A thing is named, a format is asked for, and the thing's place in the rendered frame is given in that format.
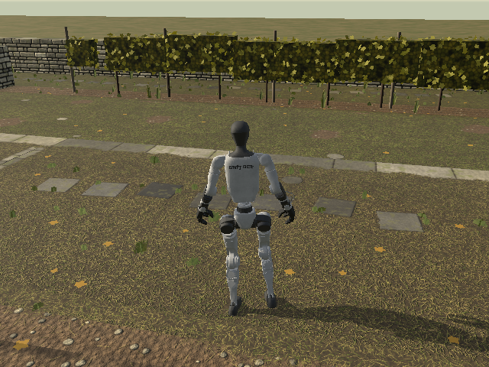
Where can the left robot forearm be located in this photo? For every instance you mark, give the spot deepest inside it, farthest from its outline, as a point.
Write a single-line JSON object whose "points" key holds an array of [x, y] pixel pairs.
{"points": [[205, 201]]}

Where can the right robot forearm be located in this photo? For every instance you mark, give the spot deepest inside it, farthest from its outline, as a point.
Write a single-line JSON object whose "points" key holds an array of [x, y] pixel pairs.
{"points": [[283, 199]]}

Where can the robot head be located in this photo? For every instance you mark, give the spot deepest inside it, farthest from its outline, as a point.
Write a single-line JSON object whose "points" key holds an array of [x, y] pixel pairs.
{"points": [[240, 133]]}

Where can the right robot foot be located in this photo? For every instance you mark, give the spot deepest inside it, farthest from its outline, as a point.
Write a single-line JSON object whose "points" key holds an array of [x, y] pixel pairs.
{"points": [[271, 302]]}

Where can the robot left upper arm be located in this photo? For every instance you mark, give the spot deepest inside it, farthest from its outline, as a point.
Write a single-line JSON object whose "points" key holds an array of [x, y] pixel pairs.
{"points": [[214, 172]]}

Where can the robot right upper arm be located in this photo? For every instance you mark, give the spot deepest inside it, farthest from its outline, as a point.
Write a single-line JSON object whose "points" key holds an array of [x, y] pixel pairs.
{"points": [[266, 160]]}

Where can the left robot hand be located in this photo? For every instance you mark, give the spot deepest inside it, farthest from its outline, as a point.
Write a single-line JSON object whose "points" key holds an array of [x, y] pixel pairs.
{"points": [[206, 214]]}

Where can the right robot hand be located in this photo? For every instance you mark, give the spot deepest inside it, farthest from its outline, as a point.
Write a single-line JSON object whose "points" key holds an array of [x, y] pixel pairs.
{"points": [[290, 213]]}

